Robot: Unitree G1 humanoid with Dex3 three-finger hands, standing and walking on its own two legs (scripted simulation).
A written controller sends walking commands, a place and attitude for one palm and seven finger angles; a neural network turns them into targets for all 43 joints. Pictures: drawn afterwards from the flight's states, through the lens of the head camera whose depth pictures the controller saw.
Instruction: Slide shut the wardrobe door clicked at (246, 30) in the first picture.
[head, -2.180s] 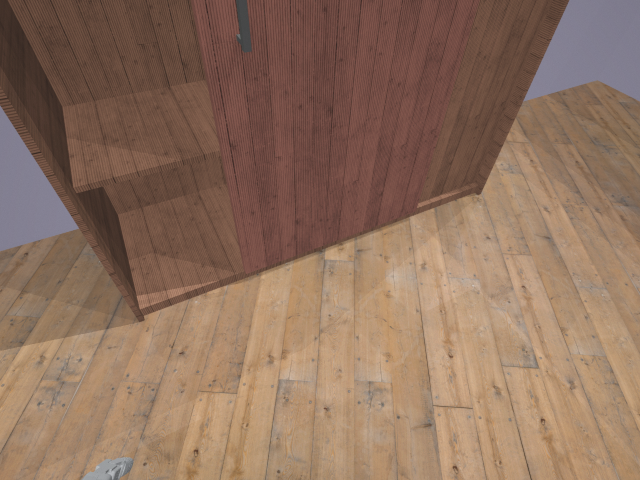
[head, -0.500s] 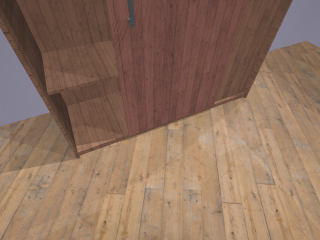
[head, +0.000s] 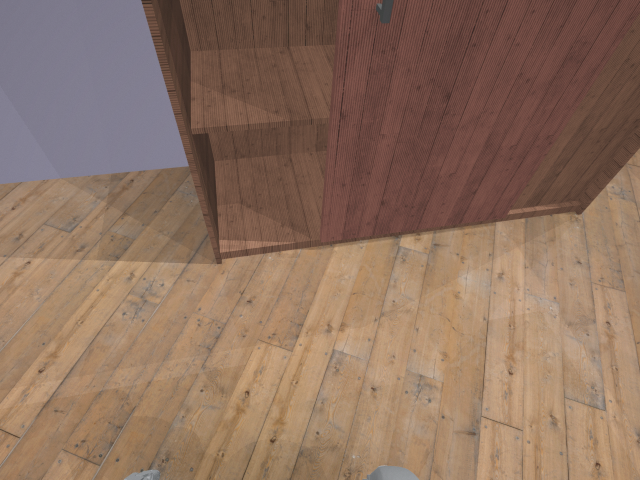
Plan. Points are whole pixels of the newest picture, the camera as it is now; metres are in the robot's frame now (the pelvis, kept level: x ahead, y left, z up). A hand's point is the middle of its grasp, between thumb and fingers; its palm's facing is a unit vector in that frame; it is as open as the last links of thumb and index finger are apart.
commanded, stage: turn to face it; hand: right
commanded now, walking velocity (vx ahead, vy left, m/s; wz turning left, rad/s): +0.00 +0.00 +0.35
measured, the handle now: out of the picture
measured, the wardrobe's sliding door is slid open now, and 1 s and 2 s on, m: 0.38 0.38 0.38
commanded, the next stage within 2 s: take the last steps up to it in 0.26 s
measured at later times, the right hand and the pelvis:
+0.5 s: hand out of the picture +0.09 -0.25 -0.17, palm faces -0.20 +0.96 -0.20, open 7.4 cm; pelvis -0.02 -0.07 +0.00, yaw +12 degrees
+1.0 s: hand out of the picture +0.06 -0.30 -0.20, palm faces -0.11 +0.98 -0.17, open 7.3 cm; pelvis +0.12 -0.11 -0.02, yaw +10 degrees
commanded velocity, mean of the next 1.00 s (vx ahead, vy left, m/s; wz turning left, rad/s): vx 0.20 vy -0.06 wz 0.06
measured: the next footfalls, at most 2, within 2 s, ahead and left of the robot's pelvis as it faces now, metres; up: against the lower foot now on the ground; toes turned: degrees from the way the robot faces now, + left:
right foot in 0.22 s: +0.02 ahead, -0.15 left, +0.00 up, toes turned +6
left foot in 0.62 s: -0.01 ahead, +0.07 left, +0.00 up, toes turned +17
